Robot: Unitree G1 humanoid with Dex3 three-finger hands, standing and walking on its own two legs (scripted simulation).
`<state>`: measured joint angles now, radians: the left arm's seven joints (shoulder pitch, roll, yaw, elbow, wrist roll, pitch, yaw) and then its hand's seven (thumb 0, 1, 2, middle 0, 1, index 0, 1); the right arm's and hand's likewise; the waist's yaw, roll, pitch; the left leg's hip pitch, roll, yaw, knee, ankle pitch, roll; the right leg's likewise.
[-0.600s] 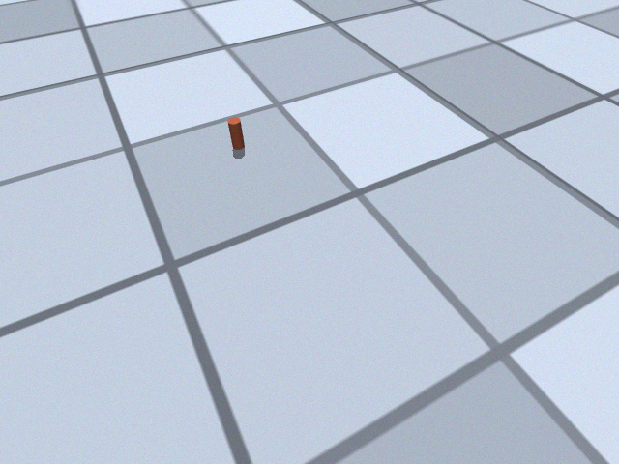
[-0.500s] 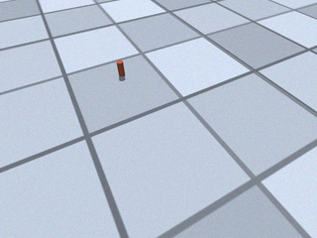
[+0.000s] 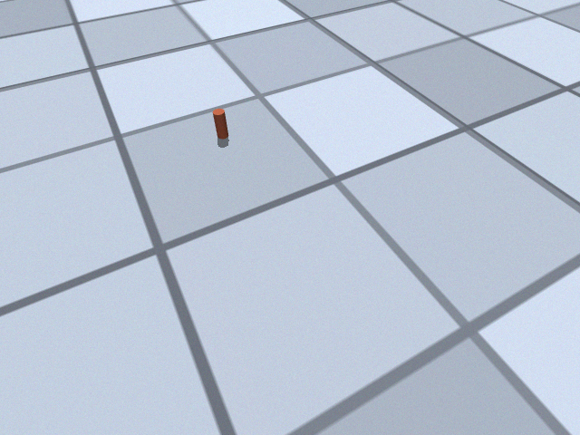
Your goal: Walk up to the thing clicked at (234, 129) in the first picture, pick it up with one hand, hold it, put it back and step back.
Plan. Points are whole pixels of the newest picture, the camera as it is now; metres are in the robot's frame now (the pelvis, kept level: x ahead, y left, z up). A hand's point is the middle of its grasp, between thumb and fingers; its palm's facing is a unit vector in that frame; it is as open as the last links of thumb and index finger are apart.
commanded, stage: stand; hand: left
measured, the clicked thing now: (220, 124) +1.77 +0.38 -0.70
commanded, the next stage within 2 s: walk up in 0.52 s
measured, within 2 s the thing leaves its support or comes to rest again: neither
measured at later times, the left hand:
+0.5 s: hand out of the picture +0.08 +0.25 -0.16, palm faces -0.01 -0.94 -0.34, open 7.4 cm
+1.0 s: hand out of the picture +0.11 +0.38 -0.18, palm faces +0.05 -0.93 -0.36, open 7.4 cm
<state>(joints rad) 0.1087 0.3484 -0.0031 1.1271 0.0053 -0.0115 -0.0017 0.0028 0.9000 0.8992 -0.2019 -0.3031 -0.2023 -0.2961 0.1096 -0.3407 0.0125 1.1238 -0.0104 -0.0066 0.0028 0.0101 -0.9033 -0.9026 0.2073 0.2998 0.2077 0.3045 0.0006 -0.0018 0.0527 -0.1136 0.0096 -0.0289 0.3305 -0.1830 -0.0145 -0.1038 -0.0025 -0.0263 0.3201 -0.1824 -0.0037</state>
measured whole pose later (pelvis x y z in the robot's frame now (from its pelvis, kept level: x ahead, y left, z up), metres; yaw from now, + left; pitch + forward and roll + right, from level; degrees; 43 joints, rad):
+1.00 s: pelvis +0.13 +0.09 -0.02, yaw +4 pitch -4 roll -1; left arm 0.32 0.47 0.07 1.04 0.02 -0.01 -0.06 0.01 0.90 0.90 -0.20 -0.30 -0.20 -0.30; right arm 0.20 -0.41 -0.10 0.94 -0.03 -0.07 0.07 0.01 -0.90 -0.90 0.21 0.30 0.21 0.30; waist 0.02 -0.05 0.04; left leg -0.31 0.04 0.07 0.64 -0.27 0.03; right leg -0.24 -0.05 0.04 1.04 -0.49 -0.06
